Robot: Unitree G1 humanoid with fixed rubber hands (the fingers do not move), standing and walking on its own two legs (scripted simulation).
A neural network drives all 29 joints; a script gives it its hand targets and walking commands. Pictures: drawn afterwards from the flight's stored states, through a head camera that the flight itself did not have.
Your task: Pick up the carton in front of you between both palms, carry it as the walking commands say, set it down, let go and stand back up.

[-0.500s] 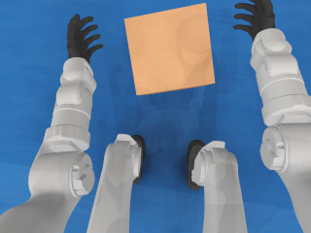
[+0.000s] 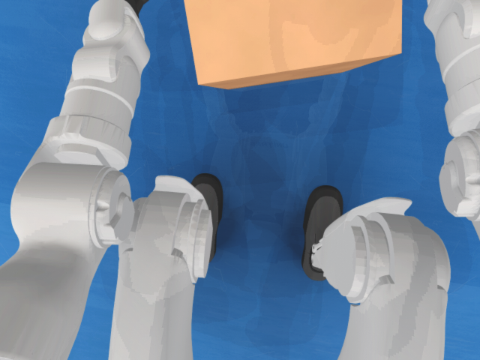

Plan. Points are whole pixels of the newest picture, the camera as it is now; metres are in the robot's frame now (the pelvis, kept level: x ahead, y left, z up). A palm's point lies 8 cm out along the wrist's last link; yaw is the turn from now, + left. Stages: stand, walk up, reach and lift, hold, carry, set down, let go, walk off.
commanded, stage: reach and lift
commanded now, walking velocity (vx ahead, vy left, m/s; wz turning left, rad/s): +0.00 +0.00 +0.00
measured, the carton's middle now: (280, 0) +0.55 -0.01 -0.25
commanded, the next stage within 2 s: none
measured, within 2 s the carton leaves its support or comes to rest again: leaves its support in 0.74 s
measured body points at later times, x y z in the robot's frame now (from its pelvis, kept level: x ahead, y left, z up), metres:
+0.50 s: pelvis +0.00 +0.00 +0.00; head +0.38 -0.01 +0.24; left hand +0.55 +0.15 -0.18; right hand +0.59 -0.15 -0.19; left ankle +0.12 +0.13 -0.34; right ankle +0.11 -0.12 -0.34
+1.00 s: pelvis +0.01 +0.00 +0.01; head +0.32 -0.04 +0.33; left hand +0.54 +0.14 -0.08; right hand +0.56 -0.16 -0.09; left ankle +0.13 +0.14 -0.34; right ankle +0.11 -0.12 -0.34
